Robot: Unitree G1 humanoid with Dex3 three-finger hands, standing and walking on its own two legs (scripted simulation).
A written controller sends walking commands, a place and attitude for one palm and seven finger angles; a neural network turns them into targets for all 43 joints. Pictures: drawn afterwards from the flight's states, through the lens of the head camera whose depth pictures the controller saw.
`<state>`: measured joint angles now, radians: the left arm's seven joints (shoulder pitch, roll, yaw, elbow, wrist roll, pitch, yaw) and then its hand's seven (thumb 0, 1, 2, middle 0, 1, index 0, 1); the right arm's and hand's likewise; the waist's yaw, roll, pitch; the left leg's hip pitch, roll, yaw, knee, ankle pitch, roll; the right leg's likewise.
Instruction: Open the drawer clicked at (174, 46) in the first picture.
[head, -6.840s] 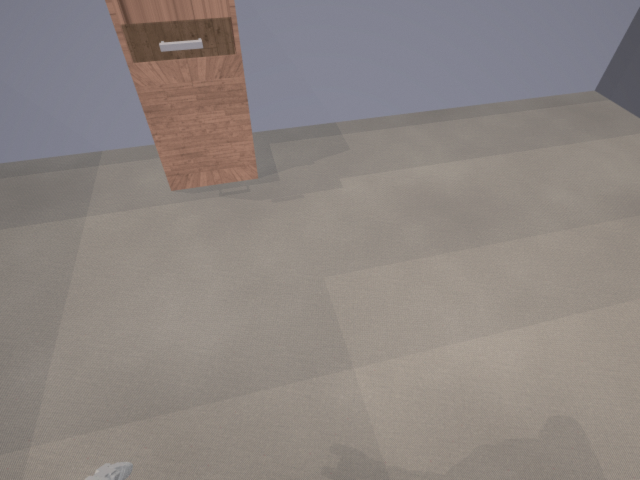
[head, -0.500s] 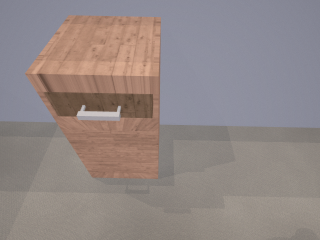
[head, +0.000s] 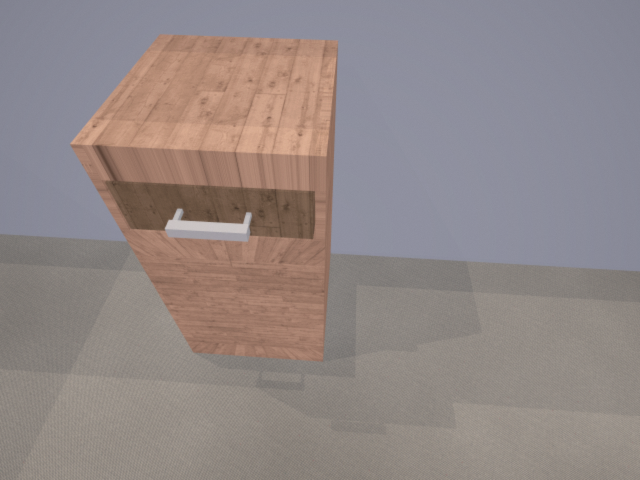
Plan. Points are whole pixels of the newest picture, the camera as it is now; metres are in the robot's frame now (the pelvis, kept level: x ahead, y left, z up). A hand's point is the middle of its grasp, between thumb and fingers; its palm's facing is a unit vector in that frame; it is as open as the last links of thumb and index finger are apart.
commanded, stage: look again from close up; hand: left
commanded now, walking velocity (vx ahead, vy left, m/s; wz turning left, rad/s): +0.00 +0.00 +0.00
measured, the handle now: (211, 222) +0.56 +0.25 -0.08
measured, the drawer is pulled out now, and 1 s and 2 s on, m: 0.00 0.00 0.00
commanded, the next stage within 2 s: shuffle to correct the standing spot in 0.40 s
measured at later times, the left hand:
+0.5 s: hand out of the picture -0.07 +0.20 -0.18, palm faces +0.03 -0.99 -0.17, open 7.4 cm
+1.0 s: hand out of the picture -0.02 +0.21 -0.18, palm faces +0.06 -0.99 -0.09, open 7.4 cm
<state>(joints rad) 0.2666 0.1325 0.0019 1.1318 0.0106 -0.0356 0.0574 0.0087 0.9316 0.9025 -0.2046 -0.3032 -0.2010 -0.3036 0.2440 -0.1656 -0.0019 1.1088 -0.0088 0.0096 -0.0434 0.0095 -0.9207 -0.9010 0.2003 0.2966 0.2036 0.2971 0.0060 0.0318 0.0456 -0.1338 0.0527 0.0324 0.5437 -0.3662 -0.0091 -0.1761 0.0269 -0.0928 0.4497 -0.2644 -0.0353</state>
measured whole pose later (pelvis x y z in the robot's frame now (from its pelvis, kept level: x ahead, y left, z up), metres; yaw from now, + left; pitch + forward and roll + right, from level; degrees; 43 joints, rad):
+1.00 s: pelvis +0.03 +0.07 +0.00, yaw +0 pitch +0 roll -1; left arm 0.40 0.10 0.03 1.12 0.03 -0.01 0.01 0.01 0.91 0.90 -0.20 -0.30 -0.20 -0.30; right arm 0.39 -0.14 0.00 1.05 -0.03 -0.07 -0.03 0.00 -0.91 -0.90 0.20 0.30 0.20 0.30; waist -0.01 -0.02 -0.01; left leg -0.17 -0.03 0.11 0.52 -0.36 0.10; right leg -0.42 -0.04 -0.06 1.04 -0.43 -0.05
